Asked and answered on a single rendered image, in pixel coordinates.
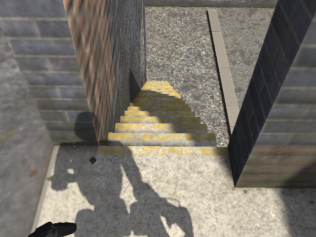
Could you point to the stairs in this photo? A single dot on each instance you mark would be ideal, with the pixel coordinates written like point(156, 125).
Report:
point(158, 116)

